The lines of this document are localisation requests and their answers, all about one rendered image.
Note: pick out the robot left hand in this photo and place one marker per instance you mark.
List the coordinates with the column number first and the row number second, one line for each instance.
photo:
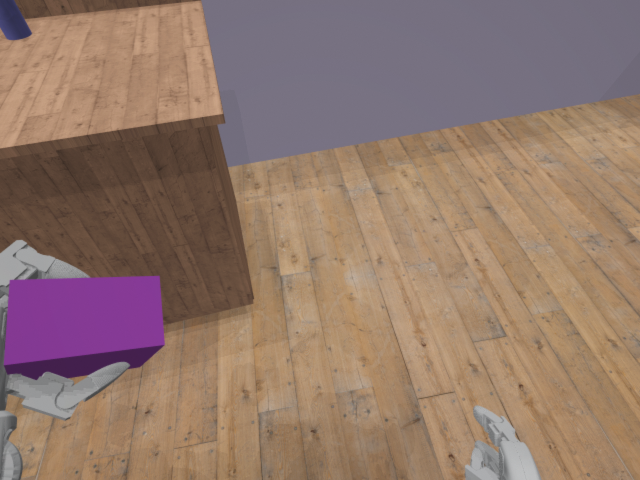
column 51, row 394

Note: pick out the table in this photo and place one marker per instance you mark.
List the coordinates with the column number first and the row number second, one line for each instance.
column 110, row 154

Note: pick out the sponge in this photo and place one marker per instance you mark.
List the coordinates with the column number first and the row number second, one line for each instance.
column 75, row 326

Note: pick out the robot right hand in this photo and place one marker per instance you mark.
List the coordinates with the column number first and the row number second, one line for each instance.
column 514, row 460

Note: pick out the robot left forearm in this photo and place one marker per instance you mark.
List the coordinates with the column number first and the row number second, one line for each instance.
column 11, row 464

